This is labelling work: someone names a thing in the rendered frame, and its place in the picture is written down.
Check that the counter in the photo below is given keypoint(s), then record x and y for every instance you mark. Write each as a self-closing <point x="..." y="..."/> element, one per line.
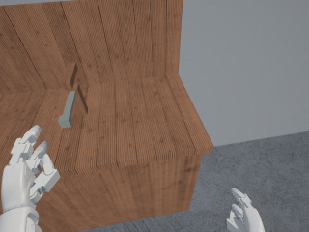
<point x="136" y="141"/>

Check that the tap lever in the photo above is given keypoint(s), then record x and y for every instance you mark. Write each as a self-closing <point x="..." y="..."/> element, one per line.
<point x="65" y="120"/>

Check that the left robot hand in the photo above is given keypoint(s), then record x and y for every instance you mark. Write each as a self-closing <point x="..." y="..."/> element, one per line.
<point x="20" y="187"/>

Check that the robot left forearm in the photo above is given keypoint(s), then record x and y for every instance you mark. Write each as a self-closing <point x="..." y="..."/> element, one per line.
<point x="20" y="219"/>

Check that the right robot hand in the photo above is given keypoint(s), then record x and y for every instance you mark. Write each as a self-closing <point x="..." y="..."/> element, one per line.
<point x="249" y="218"/>

